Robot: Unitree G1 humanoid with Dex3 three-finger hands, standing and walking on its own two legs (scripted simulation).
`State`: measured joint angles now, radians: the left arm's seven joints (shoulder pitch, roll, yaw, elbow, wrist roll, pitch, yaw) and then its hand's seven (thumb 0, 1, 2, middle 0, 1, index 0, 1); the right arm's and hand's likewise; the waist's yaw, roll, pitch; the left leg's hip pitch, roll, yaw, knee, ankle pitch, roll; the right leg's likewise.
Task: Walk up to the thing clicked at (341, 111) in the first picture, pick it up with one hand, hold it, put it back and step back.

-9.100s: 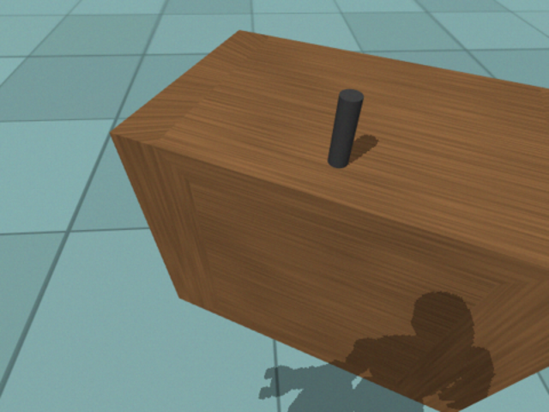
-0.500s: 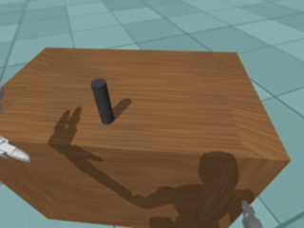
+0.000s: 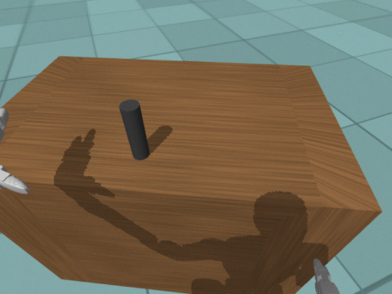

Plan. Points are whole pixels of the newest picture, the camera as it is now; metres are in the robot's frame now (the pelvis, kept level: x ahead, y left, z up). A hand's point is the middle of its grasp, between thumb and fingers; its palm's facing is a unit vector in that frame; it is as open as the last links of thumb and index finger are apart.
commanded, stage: go down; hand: left
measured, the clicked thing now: (135, 132) +0.46 +0.15 +0.11
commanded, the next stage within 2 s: approach in 1.88 s
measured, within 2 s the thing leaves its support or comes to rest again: neither
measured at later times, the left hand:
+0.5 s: hand (12, 131) +0.35 +0.33 +0.20, palm faces +0.12 -0.99 -0.04, open 17.7 cm
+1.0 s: hand (11, 121) +0.37 +0.34 +0.21, palm faces +0.09 -1.00 -0.01, open 17.7 cm
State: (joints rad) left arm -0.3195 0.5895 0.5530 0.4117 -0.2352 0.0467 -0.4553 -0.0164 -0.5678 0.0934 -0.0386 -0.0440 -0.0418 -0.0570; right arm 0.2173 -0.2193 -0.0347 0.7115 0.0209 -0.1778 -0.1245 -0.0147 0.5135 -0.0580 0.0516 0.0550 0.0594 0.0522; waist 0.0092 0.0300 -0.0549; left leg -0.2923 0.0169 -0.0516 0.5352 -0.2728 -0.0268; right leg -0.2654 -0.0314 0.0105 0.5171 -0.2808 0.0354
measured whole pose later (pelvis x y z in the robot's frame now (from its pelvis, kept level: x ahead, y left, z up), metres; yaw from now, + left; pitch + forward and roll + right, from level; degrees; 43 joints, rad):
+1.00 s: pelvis +0.00 +0.00 +0.00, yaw +0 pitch +5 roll -1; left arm -0.65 0.78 0.55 0.87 -0.19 0.12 -0.59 -0.02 -0.61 0.06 -0.04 -0.05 -0.05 -0.05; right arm 0.22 -0.23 0.02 0.71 0.01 -0.22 -0.19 -0.01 0.51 -0.06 0.05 0.06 0.06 0.05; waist -0.04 0.01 -0.09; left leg -0.37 0.02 -0.05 0.54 -0.27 -0.02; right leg -0.34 -0.03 0.01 0.51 -0.26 0.04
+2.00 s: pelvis +0.00 +0.01 +0.00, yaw +0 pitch +6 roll -1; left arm -0.62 0.78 0.56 0.84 -0.20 0.11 -0.60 -0.02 -0.57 0.04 -0.05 -0.05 -0.06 -0.05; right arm 0.22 -0.24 0.01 0.70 0.01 -0.20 -0.19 -0.01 0.51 -0.06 0.05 0.05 0.06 0.05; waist -0.03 0.01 -0.10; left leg -0.39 0.02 -0.05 0.56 -0.28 -0.02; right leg -0.35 -0.03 0.01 0.51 -0.27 0.04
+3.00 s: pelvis +0.00 +0.00 -0.03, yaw -2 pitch +10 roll -1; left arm -0.56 0.33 0.29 0.69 -0.18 -0.13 -0.16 -0.02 -0.45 0.03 -0.04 -0.04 -0.07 -0.03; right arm 0.31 -0.22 -0.06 0.36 0.02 -0.08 -0.03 -0.01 0.54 -0.05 0.05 0.06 0.06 0.05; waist -0.07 0.01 -0.10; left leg -0.59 0.04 -0.04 0.81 -0.40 -0.03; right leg -0.57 -0.01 0.03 0.78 -0.39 0.03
